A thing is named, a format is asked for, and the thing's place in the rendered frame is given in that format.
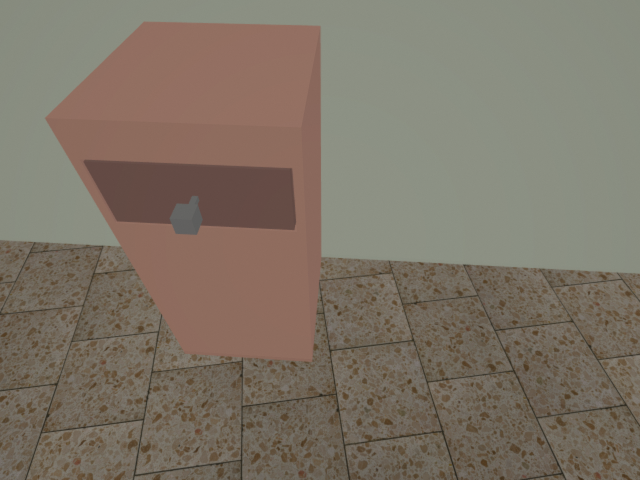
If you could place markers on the handle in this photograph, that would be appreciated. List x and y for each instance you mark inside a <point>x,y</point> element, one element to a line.
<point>186,218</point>

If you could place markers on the drawer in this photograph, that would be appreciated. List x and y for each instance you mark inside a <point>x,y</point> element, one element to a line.
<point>229,196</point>

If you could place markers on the cabinet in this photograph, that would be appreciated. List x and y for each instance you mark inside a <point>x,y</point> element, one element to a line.
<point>214,94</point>

